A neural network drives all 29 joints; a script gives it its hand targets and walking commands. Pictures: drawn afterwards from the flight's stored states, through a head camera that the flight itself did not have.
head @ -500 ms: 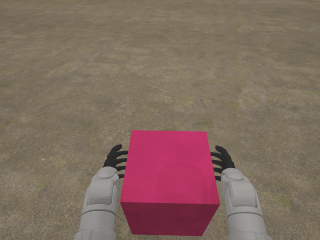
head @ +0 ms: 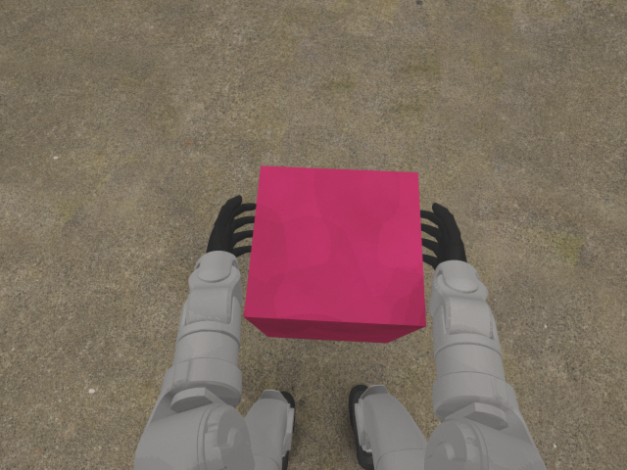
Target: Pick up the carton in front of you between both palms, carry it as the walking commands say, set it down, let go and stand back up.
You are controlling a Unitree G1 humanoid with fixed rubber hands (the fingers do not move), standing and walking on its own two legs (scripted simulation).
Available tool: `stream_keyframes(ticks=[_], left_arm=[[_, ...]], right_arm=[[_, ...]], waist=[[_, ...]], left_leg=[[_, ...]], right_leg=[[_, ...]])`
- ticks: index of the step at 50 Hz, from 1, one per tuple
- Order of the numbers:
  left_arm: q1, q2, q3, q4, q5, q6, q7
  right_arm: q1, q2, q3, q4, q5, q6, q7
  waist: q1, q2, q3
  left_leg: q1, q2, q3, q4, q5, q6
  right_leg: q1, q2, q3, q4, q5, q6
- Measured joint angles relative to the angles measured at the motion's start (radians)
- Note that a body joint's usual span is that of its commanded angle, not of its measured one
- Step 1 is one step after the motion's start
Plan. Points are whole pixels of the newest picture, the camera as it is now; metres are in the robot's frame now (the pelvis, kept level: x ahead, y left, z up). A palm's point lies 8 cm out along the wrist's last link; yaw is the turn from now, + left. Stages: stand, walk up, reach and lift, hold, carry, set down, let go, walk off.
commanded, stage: set down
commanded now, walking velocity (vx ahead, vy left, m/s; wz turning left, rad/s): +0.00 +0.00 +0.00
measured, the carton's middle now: (332, 266) +0.38 -0.02 -0.15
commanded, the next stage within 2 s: none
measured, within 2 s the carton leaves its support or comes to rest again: rests again in 1.84 s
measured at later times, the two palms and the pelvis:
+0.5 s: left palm (261, 250) +0.44 +0.10 -0.21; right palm (433, 261) +0.41 -0.19 -0.20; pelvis +0.00 +0.01 -0.13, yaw +0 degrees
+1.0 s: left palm (286, 255) +0.48 +0.07 -0.36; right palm (425, 270) +0.43 -0.23 -0.36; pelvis -0.04 +0.00 -0.25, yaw +1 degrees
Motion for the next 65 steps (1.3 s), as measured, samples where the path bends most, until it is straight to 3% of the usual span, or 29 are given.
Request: stream_keyframes(ticks=[5,10,19,30,40,54,65], left_arm=[[0.007,0.021,-0.087,-0.049,-0.119,-0.074,0.042],[-0.001,0.025,-0.12,-0.088,-0.188,-0.072,0.069],[-0.09,0.016,-0.058,-0.031,-0.154,-0.011,0.079],[-0.212,0.056,-0.078,0.043,-0.174,-0.028,0.116],[-0.358,0.11,-0.101,0.089,-0.218,-0.012,0.142],[-0.574,0.178,-0.09,0.198,-0.227,0.003,0.154],[-0.708,0.251,-0.16,0.257,-0.297,-0.009,0.182]], right_arm=[[0.004,-0.041,0.061,-0.042,0.11,-0.077,-0.017],[-0.012,-0.069,0.084,-0.062,0.182,-0.08,-0.019],[-0.109,-0.093,0.025,0.012,0.154,-0.019,0.002],[-0.228,-0.154,0.013,0.083,0.175,-0.031,-0.002],[-0.354,-0.213,0.021,0.11,0.222,-0.013,-0.018],[-0.537,-0.281,0.007,0.177,0.217,0.013,-0.03],[-0.662,-0.346,0.044,0.221,0.271,0.007,-0.051]], waist=[[-0.008,0.009,-0.064],[-0.015,0.016,-0.177],[-0.031,0.027,-0.295],[-0.045,0.032,-0.313],[-0.054,0.038,-0.253],[-0.067,0.05,-0.129],[-0.084,0.05,0.024]], left_leg=[[-0.279,-0.015,0.006,0.14,-0.036,-0.001],[-0.492,-0.029,0.011,0.274,-0.084,0.0],[-0.706,-0.049,0.016,0.45,-0.15,-0.001],[-0.968,-0.07,0.02,0.652,-0.196,-0.013],[-1.164,-0.088,0.026,0.845,-0.229,-0.03],[-1.348,-0.111,0.032,1.042,-0.249,-0.052],[-1.449,-0.127,0.04,1.188,-0.272,-0.068]], right_leg=[[-0.282,0.002,0.011,0.144,-0.038,0.011],[-0.496,0.007,0.022,0.279,-0.086,0.02],[-0.711,0.012,0.027,0.459,-0.155,0.027],[-0.975,0.025,0.032,0.665,-0.201,0.036],[-1.174,0.041,0.035,0.86,-0.231,0.045],[-1.363,0.059,0.033,1.06,-0.246,0.053],[-1.467,0.067,0.027,1.207,-0.264,0.056]])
